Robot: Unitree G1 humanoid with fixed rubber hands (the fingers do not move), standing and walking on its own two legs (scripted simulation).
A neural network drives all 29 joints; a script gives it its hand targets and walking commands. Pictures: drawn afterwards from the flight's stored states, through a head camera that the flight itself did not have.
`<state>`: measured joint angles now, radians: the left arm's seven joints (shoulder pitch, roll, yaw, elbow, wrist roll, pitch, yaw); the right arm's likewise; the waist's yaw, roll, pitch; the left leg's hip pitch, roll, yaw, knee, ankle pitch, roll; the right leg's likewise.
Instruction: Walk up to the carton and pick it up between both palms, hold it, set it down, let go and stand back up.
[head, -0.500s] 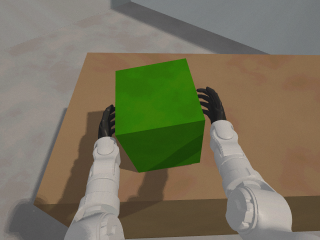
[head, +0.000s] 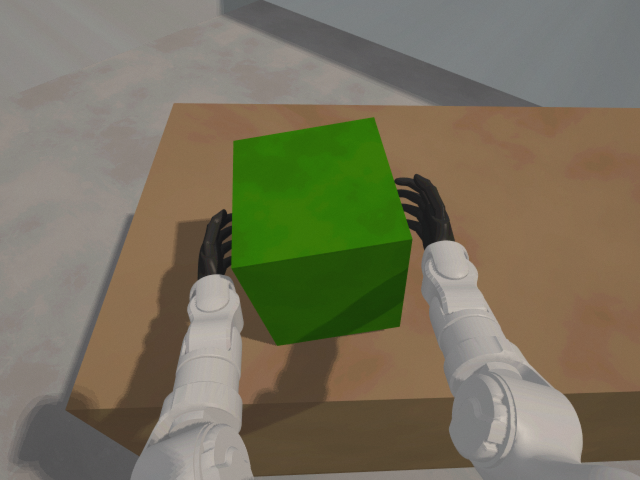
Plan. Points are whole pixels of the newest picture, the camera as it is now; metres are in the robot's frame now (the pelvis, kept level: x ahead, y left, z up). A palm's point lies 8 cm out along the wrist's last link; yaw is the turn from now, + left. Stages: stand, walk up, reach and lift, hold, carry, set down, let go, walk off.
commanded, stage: set down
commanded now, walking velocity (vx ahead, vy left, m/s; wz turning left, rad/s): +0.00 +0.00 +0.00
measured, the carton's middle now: (322, 239) +0.45 +0.02 +0.01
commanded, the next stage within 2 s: none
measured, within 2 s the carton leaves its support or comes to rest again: rests again in 1.06 s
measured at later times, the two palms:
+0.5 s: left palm (219, 270) +0.38 +0.16 +0.03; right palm (434, 235) +0.42 -0.13 +0.07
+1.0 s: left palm (222, 272) +0.38 +0.16 +0.03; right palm (435, 239) +0.42 -0.13 +0.07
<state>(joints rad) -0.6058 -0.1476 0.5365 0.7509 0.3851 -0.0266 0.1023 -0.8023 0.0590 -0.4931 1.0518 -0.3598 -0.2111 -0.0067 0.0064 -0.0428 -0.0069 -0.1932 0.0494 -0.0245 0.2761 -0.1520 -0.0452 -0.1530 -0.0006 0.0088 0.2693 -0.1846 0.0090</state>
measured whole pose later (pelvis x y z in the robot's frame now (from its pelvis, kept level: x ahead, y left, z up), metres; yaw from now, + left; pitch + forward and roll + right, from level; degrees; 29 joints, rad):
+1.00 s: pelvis +0.01 +0.00 +0.00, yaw +0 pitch +6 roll +0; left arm -0.61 -0.16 0.58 0.76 0.39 -0.14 0.07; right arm -0.79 0.07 -0.50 1.00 -0.34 -0.24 0.00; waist 0.01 -0.04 0.02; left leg -0.23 0.05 -0.02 0.28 -0.15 -0.05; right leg -0.20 0.00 0.01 0.30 -0.20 0.01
